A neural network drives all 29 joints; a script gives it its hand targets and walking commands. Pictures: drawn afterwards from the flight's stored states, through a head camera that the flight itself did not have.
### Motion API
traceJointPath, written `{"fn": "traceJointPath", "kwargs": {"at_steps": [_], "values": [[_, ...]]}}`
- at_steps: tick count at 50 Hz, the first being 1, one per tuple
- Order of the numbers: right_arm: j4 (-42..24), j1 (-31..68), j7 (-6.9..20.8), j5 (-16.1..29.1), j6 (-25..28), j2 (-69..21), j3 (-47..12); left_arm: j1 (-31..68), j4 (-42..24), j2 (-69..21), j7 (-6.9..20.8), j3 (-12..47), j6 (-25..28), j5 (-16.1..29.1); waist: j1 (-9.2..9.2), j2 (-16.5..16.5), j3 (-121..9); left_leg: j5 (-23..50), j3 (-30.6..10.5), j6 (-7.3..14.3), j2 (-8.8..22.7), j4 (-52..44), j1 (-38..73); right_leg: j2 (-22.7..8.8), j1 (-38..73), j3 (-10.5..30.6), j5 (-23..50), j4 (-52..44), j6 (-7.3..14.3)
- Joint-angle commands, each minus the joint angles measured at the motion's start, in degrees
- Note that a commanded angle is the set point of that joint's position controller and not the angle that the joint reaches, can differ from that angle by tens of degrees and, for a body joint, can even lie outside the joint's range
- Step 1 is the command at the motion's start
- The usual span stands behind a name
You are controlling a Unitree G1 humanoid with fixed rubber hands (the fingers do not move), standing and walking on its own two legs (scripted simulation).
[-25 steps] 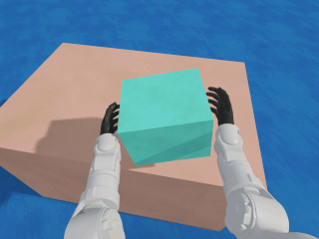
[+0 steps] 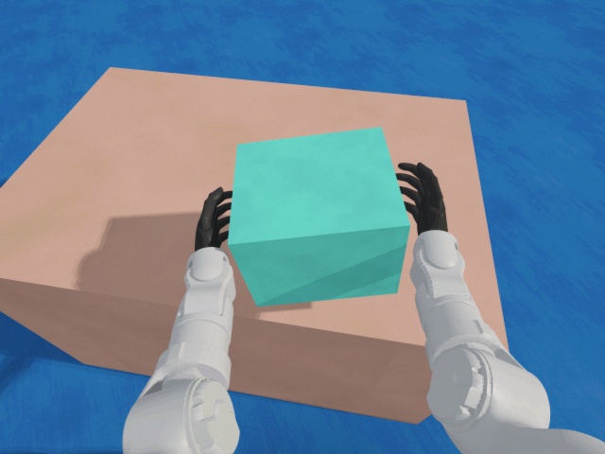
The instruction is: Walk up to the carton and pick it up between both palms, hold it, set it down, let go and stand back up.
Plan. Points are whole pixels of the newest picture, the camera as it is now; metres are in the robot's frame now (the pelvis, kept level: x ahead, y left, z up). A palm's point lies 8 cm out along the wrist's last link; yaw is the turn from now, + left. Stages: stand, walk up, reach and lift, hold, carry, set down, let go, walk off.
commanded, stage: set down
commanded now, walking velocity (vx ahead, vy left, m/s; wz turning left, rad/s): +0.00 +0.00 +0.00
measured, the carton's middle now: (317, 219) +0.44 +0.00 +0.02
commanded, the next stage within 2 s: none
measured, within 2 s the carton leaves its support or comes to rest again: rests again in 1.94 s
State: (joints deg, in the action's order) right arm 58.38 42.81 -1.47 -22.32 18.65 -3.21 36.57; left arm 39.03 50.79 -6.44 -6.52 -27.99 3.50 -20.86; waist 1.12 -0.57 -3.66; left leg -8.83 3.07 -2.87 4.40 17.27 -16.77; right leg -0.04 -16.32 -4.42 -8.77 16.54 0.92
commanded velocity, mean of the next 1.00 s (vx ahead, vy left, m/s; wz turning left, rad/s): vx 0.00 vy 0.00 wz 0.00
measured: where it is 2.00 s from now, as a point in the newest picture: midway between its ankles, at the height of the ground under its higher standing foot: outside the picture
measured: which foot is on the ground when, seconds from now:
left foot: down 0.00-1.00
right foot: down 0.00-1.00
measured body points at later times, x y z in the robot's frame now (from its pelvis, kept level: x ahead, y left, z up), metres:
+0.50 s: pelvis +0.01 +0.00 +0.00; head +0.09 +0.01 +0.44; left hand +0.42 +0.15 +0.01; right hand +0.44 -0.15 +0.03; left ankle -0.01 +0.15 -0.75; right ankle -0.02 -0.11 -0.75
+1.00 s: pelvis +0.01 +0.00 -0.01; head +0.13 -0.01 +0.42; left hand +0.43 +0.14 -0.03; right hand +0.45 -0.17 +0.00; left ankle -0.01 +0.15 -0.75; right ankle -0.01 -0.10 -0.75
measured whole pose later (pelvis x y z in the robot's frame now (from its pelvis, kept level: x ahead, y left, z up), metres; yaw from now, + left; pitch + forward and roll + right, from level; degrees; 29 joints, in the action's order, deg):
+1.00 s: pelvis +0.01 +0.00 -0.01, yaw -2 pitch +25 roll +0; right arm 69.9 50.0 -0.9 -25.7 26.1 2.0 37.8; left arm 44.1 64.8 -3.8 -10.9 -29.0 19.1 -16.1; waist 0.9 1.0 -10.0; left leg -9.4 5.0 -2.4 4.9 21.2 -36.1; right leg -0.3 -36.3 -4.3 -8.7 20.3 1.0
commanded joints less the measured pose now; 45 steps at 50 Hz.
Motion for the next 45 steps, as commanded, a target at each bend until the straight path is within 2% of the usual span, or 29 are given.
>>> {"fn": "traceJointPath", "kwargs": {"at_steps": [1,3,4,6,7,10,12,14,15,16,17,18,19,20,22,23,24,26,28,31,32,34,36,37,40,41,43,44,45], "values": [[0.0,31.5,8.5,-5.3,1.4,-24.7,-16.4,36.2,-5.1,-23.0,6.3,12.4,6.5,-1.6,0.63,-4.7,-29.3,13.4,5.3,1.9,-4.0,-0.1,4.8,-0.1,20.1,-2.3,28.9,4.9,-3.9],[-0.3,31.9,8.5,-6.7,1.1,-24.6,-14.4,37.3,-4.5,-23.3,6.8,12.6,6.4,-1.2,-0.21,-4.7,-28.9,12.2,5.7,2.3,-4.4,-1.3,3.6,-0.7,20.7,-2.5,28.0,4.4,-4.3],[-1.8,33.3,8.5,-6.8,1.9,-25.1,-14.2,39.0,-4.7,-24.0,6.7,13.0,6.8,-1.6,0.96,-2.7,-32.4,12.2,5.9,2.0,-4.2,-1.1,3.2,-0.6,20.7,-2.1,27.6,4.5,-4.4],[1.2,31.4,9.3,-7.5,1.3,-24.3,-12.3,39.2,-5.4,-23.0,6.1,12.2,7.1,-2.8,0.25,-0.3,-31.2,13.6,6.2,1.3,-3.6,-0.6,6.9,-0.2,15.9,-3.1,23.5,4.4,-3.3],[1.2,30.9,9.6,-7.8,1.1,-24.7,-12.6,40.0,-6.2,-23.3,5.9,12.6,7.0,-1.7,0.69,0.0,-32.8,16.2,5.8,1.1,-3.8,0.4,7.8,-0.2,16.7,-2.9,24.6,4.4,-3.6],[2.6,30.4,9.7,-9.3,0.7,-21.9,-10.9,38.6,-5.1,-24.0,5.6,12.3,7.0,-2.4,-1.55,-1.7,-32.2,16.3,5.3,1.5,-3.1,0.5,8.9,-0.2,13.5,-4.0,23.1,4.1,-3.4],[0.2,32.8,9.8,-7.8,1.7,-23.0,-12.0,38.8,-3.6,-24.0,5.2,12.9,7.3,-1.4,0.19,-0.2,-36.1,19.0,5.6,1.2,-3.3,2.5,8.5,0.2,12.9,-3.0,26.1,5.0,-3.3],[2.6,31.5,9.8,-7.5,3.2,-23.7,-12.3,39.2,-5.4,-25.3,4.6,15.5,8.9,-0.7,-0.96,1.8,-39.1,27.1,4.8,-0.4,-2.8,4.7,12.1,1.5,9.6,-4.3,29.1,5.5,-2.7],[2.3,31.6,9.8,-8.1,3.5,-24.3,-13.0,40.7,-6.8,-25.3,4.1,15.4,9.6,-0.6,0.8,1.5,-41.2,28.2,4.8,0.1,-2.9,4.9,12.5,1.7,9.2,-3.3,28.5,4.9,-2.5],[5.5,30.8,9.9,-8.2,3.2,-23.2,-11.8,39.8,-4.9,-25.0,3.8,14.7,9.3,-1.0,-0.37,1.9,-38.3,29.8,4.3,-0.7,-2.5,5.5,13.2,2.1,8.3,-4.0,27.8,5.0,-2.0],[4.6,30.4,9.9,-7.6,3.0,-22.9,-12.6,38.8,-3.8,-24.1,3.7,14.4,9.2,-1.0,-0.2,0.6,-37.0,30.8,3.7,-0.4,-2.2,5.5,12.6,2.1,7.9,-3.4,27.6,4.5,-1.9],[5.1,31.0,10.3,-8.0,3.6,-22.3,-12.0,37.8,-3.5,-25.5,3.4,14.4,9.1,-1.6,0.23,3.4,-37.7,31.4,4.2,-0.6,-1.9,5.8,14.0,1.6,6.8,-3.8,26.0,4.5,-1.6],[3.7,31.2,10.0,-8.5,4.4,-22.1,-12.1,37.1,-4.3,-25.5,3.3,14.5,9.3,-1.2,-0.25,1.5,-39.9,32.6,4.1,0.0,-2.2,6.7,13.2,1.6,6.2,-4.2,28.4,4.7,-2.0],[4.0,31.9,9.8,-7.5,4.9,-23.8,-13.5,38.4,-4.2,-25.3,3.6,15.8,10.7,-0.5,1.44,2.0,-42.2,34.9,4.2,-1.0,-2.4,6.9,13.4,2.4,6.8,-3.9,31.0,5.5,-2.1],[5.9,31.6,9.7,-7.5,5.3,-22.2,-13.8,37.1,-3.0,-26.3,3.2,15.5,10.2,-0.9,-0.46,3.0,-39.8,36.7,4.0,-1.1,-2.0,7.7,12.4,1.9,7.0,-3.7,32.9,6.5,-1.7],[7.8,31.6,9.7,-7.7,4.8,-20.0,-12.3,37.1,-2.2,-24.5,3.4,15.5,9.9,-0.6,-1.65,2.5,-36.9,32.1,3.6,-0.7,-1.8,6.1,11.9,2.0,6.3,-4.1,29.1,4.9,-1.9],[4.9,33.8,9.6,-8.0,5.9,-22.0,-12.1,38.2,-1.6,-26.1,3.5,15.8,10.9,-0.4,0.16,1.1,-40.1,31.2,3.5,-0.5,-2.5,6.4,11.7,2.0,6.8,-3.9,28.2,4.4,-2.0],[5.6,33.9,9.6,-8.1,5.5,-20.0,-12.0,38.5,-0.8,-25.2,3.0,15.6,11.1,-0.5,-0.67,1.2,-39.0,26.9,3.8,0.2,-2.2,5.1,7.9,1.2,8.2,-3.3,27.8,5.5,-1.7],[6.2,33.2,9.4,-8.9,5.3,-22.1,-12.9,38.2,0.7,-24.1,3.5,14.2,12.3,-0.7,-1.06,-2.5,-40.5,24.8,4.6,0.8,-2.6,4.2,3.9,0.6,12.1,-2.6,33.5,6.9,-2.6],[7.3,35.1,9.4,-10.1,6.2,-22.4,-12.2,39.9,2.0,-25.4,3.9,14.7,14.2,0.3,-1.18,-2.3,-42.6,21.8,4.7,1.3,-3.3,4.2,-0.2,0.0,13.6,-2.2,34.8,8.1,-2.7],[9.0,33.4,9.4,-10.7,6.1,-22.8,-11.2,39.0,2.6,-25.4,3.7,14.5,14.6,-0.3,-1.59,0.0,-42.9,23.2,4.8,0.8,-2.9,4.4,2.2,0.0,13.2,-2.6,35.7,8.2,-2.7],[10.7,31.6,9.5,-9.8,6.0,-23.8,-12.0,39.7,1.4,-24.9,3.6,14.6,15.4,-0.1,-0.87,0.5,-43.2,25.5,4.7,0.3,-3.0,5.2,3.5,0.3,11.5,-2.4,35.7,8.2,-2.5],[10.8,33.1,9.4,-9.9,6.8,-22.6,-12.4,40.3,1.4,-24.0,3.3,15.2,16.3,0.2,-1.95,0.2,-44.4,26.7,4.5,0.7,-2.4,5.5,-0.1,0.3,12.0,-2.5,39.8,9.5,-2.6],[11.0,32.7,9.5,-9.5,7.2,-22.2,-13.1,38.1,4.1,-24.6,3.7,14.3,16.4,-0.9,-0.88,0.0,-43.6,28.8,4.5,0.6,-3.0,5.7,0.3,0.5,11.9,-2.7,40.3,9.3,-2.7],[11.3,35.8,9.3,-9.4,8.3,-22.5,-13.7,39.9,5.5,-24.5,3.4,15.5,17.7,0.5,-0.61,-0.8,-45.9,28.1,4.4,1.1,-2.9,6.7,-1.1,0.6,10.5,-2.3,39.6,10.0,-2.7],[12.7,33.4,9.0,-9.8,8.8,-24.0,-12.9,39.3,4.4,-26.6,3.5,16.6,18.0,1.1,-1.72,0.3,-48.7,29.3,4.1,0.9,-2.5,8.0,0.5,0.5,7.8,-2.2,41.9,10.6,-2.7],[14.8,32.8,9.1,-9.4,8.9,-24.2,-14.2,39.4,4.1,-25.2,3.3,16.0,19.2,1.6,-0.8,0.4,-48.2,29.4,4.4,1.0,-2.5,8.3,-0.5,0.4,7.1,-1.6,43.2,11.0,-2.6],[15.2,33.5,9.2,-9.8,8.7,-24.3,-13.7,40.5,5.3,-25.1,3.3,15.9,19.2,1.1,-1.32,0.4,-48.2,28.8,3.9,0.9,-2.5,8.5,-1.3,0.5,5.8,-2.2,41.3,11.0,-2.1],[16.5,32.7,9.2,-9.4,8.5,-23.0,-14.5,38.5,7.1,-23.6,3.5,15.0,19.3,0.3,0.04,0.9,-44.8,29.1,4.6,1.0,-2.6,7.7,-2.3,0.5,6.1,-1.8,41.0,11.2,-1.9]]}}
